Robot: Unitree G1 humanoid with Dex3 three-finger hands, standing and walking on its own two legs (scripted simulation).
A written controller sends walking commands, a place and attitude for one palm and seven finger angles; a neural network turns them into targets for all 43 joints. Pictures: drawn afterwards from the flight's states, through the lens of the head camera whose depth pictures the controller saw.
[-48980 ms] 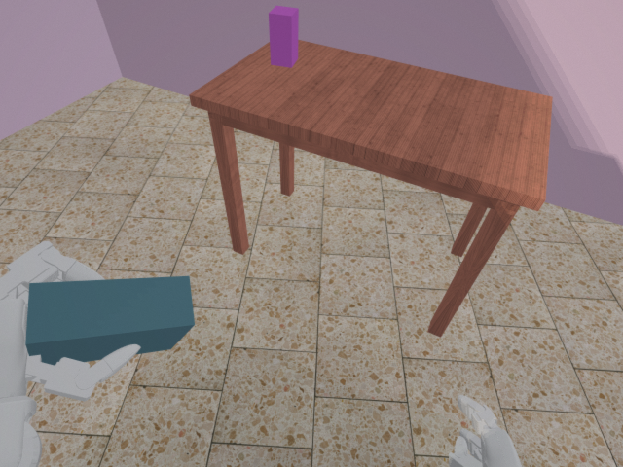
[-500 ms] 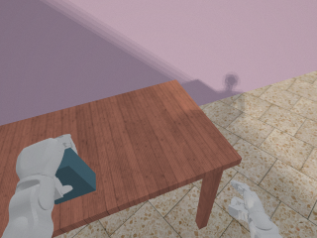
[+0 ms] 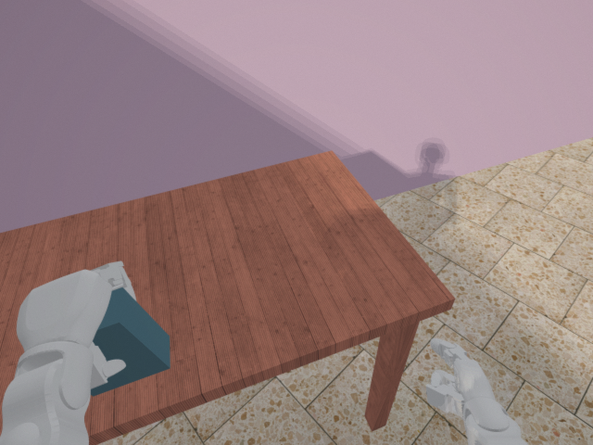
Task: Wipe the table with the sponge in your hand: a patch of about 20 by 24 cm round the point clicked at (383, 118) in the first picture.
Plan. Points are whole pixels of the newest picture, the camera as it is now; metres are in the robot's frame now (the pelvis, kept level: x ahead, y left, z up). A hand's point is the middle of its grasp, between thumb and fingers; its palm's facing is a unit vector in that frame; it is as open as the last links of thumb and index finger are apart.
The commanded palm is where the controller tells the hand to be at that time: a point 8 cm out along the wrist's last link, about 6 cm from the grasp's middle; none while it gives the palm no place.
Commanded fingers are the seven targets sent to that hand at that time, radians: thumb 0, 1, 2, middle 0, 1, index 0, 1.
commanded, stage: bring the sponge back beside the body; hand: left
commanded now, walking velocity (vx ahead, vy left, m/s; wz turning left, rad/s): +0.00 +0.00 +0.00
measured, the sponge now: (116, 352) +0.18 +0.28 +0.05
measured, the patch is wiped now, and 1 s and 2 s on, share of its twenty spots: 1.00 1.00 1.00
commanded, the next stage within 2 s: step back with the hand held close in 0.24 s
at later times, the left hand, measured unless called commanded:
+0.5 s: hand (121, 314) +0.20 +0.25 +0.13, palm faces +0.29 -0.79 -0.54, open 9.5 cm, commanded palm +0.14 +0.28 +0.17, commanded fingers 0.00 0.10 1.30 -1.20 -1.60 -1.20 -1.60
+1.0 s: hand (94, 346) +0.15 +0.25 +0.14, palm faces +0.32 -0.84 -0.43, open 9.5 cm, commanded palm +0.10 +0.29 +0.17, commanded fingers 0.00 0.10 1.30 -1.20 -1.60 -1.20 -1.60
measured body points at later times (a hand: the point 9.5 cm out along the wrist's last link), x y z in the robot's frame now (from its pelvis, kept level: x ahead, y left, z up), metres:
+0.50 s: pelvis -0.01 +0.00 +0.00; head -0.01 -0.01 +0.45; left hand +0.18 +0.29 +0.16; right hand +0.23 -0.19 -0.06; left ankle -0.03 +0.08 -0.74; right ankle +0.01 -0.09 -0.74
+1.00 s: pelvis -0.05 +0.01 -0.02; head -0.06 +0.03 +0.43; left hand +0.13 +0.29 +0.16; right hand +0.11 -0.24 -0.09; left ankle -0.03 +0.08 -0.74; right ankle +0.01 -0.10 -0.74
